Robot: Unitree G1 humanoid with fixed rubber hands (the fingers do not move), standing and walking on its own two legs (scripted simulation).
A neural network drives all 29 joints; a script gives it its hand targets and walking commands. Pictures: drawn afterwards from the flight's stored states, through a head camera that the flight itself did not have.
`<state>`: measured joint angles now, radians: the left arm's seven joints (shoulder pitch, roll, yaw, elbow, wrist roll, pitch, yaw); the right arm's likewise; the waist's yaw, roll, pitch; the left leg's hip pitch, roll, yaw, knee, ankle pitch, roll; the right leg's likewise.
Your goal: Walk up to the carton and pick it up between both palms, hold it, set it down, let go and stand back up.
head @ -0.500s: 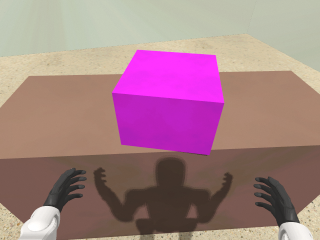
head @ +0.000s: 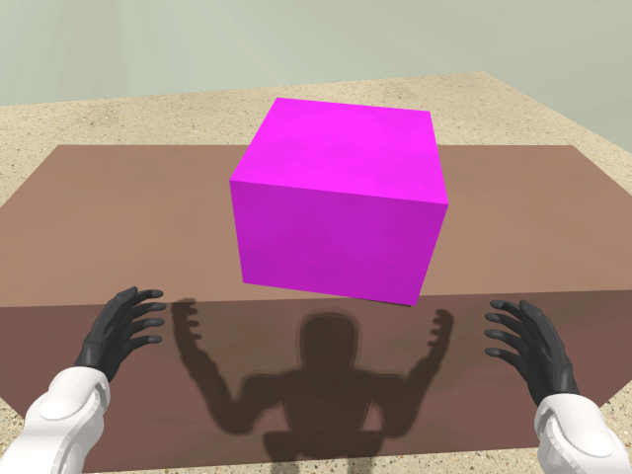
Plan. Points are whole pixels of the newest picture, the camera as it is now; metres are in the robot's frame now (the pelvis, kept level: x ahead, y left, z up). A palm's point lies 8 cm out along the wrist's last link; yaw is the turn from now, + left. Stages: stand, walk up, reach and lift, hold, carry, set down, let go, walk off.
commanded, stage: reach and lift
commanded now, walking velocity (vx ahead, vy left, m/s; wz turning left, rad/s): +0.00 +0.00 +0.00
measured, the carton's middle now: (340, 193) +0.57 -0.02 +0.08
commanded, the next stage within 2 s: none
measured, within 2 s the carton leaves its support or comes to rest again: neither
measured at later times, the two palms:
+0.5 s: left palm (143, 273) +0.33 +0.24 +0.11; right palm (521, 301) +0.30 -0.23 +0.11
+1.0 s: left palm (137, 199) +0.39 +0.26 +0.18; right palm (510, 242) +0.37 -0.22 +0.15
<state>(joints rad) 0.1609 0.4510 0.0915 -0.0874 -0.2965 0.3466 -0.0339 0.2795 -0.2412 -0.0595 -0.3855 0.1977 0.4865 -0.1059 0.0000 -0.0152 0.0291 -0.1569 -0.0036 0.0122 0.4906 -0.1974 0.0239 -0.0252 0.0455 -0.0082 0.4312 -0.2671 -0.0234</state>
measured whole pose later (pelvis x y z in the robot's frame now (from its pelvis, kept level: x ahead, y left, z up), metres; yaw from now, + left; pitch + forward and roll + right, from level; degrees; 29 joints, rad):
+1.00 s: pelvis +0.03 -0.01 +0.00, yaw +0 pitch -5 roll -1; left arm -0.59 0.51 0.14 0.33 -0.30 0.58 -0.11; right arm -0.41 -0.29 -0.08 0.17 0.27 0.53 -0.15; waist 0.00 -0.03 0.06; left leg -0.16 0.00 0.01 0.46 -0.21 0.02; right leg -0.03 0.04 -0.01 0.40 -0.29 -0.03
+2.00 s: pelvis +0.05 -0.01 +0.00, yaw +0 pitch +8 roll -1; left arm -1.09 0.54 -0.01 0.93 -0.32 0.44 -0.07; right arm -0.96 -0.37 -0.09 0.86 0.27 0.35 -0.09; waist -0.06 -0.01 -0.09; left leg -0.39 0.00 0.01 0.46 -0.20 0.02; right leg -0.27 0.04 -0.01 0.40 -0.28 -0.03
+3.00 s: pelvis +0.04 +0.00 +0.00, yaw -1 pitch +16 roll -1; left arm -1.04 0.40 -0.04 1.24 -0.32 0.00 -0.06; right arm -0.91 -0.31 -0.07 1.09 0.27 0.02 -0.07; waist -0.06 -0.03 -0.16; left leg -0.56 0.00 0.01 0.46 -0.17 0.03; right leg -0.43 0.04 -0.01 0.40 -0.24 -0.01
